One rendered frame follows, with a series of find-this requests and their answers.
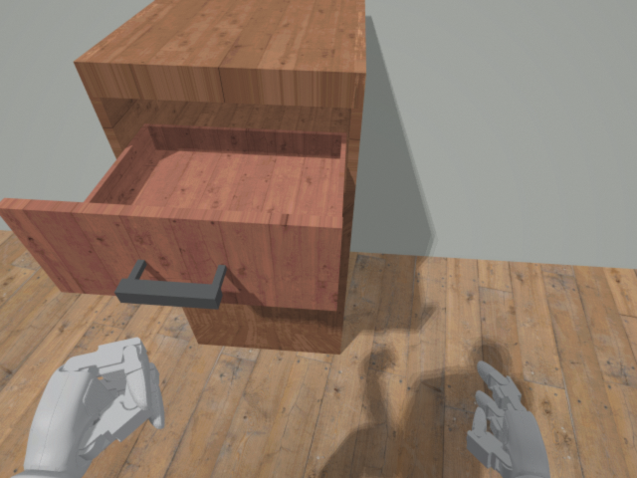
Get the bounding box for cabinet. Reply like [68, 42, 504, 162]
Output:
[74, 0, 366, 355]

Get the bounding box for handle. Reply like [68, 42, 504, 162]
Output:
[114, 260, 227, 310]

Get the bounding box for drawer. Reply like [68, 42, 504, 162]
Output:
[0, 123, 346, 311]

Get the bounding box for robot right hand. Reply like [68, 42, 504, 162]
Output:
[467, 360, 550, 478]

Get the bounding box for robot left hand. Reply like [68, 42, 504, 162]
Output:
[23, 338, 165, 478]

